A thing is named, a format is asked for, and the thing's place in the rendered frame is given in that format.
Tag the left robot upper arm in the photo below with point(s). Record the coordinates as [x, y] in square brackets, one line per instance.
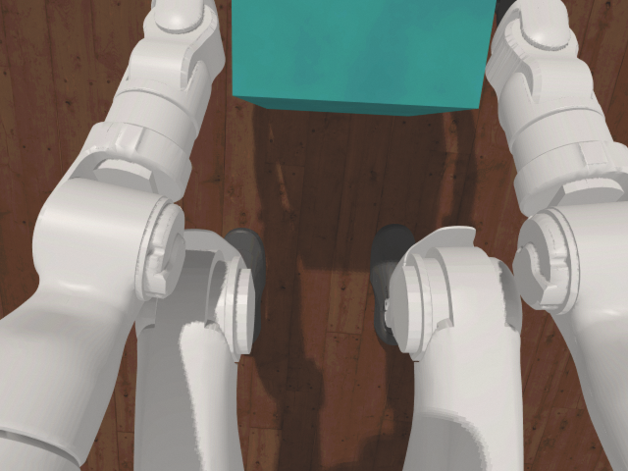
[102, 250]

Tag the right robot forearm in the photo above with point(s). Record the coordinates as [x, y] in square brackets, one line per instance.
[554, 125]

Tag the right robot upper arm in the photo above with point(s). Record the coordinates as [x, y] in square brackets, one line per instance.
[572, 261]

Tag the right robot thigh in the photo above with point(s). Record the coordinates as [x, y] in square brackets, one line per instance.
[468, 407]

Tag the carton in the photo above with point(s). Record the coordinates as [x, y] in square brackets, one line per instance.
[377, 57]

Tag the left robot forearm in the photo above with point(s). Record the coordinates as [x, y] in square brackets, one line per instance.
[158, 109]

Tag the robot right hand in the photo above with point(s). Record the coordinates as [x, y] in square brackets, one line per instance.
[501, 8]

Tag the robot left foot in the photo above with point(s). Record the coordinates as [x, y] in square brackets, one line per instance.
[250, 246]

